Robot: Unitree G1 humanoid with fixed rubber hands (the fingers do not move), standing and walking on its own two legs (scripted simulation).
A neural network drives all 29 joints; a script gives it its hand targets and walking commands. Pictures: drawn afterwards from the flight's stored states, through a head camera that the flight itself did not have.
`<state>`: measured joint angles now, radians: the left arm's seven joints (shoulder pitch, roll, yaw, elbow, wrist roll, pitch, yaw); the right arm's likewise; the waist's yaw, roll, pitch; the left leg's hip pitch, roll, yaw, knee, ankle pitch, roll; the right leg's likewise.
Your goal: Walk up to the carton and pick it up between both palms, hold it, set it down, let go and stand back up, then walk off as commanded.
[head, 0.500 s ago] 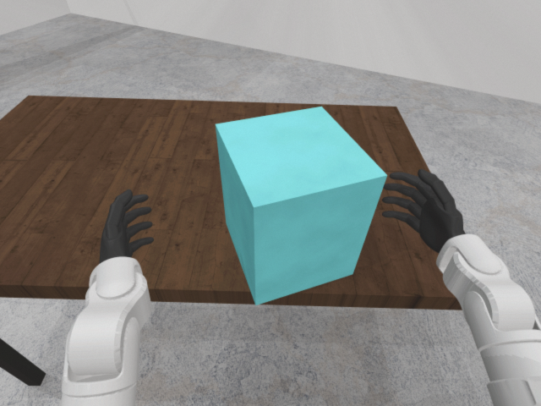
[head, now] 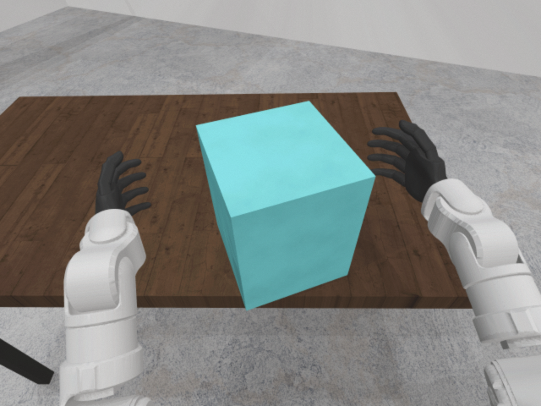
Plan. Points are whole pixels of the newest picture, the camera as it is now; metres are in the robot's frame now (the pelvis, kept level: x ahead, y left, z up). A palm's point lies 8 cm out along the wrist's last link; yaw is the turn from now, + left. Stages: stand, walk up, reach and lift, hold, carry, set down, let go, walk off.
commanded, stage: reach and lift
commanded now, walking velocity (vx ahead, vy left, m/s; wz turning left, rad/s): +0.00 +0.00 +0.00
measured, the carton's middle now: (277, 206) +0.43 +0.00 +0.05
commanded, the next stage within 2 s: none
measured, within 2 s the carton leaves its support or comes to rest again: neither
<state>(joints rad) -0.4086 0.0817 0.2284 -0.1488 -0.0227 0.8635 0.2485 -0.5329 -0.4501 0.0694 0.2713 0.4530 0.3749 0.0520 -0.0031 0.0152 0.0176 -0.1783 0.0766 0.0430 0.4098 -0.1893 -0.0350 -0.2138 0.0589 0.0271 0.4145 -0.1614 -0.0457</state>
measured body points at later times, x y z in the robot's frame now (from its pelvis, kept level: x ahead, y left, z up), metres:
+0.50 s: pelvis +0.00 +0.00 +0.00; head +0.00 +0.00 +0.45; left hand +0.38 +0.21 +0.21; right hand +0.43 -0.16 +0.24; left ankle +0.02 +0.16 -0.74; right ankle +0.04 -0.09 -0.74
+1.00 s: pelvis +0.01 +0.00 +0.00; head +0.01 +0.00 +0.45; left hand +0.37 +0.22 +0.12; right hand +0.43 -0.19 +0.15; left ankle +0.02 +0.16 -0.74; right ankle +0.04 -0.09 -0.74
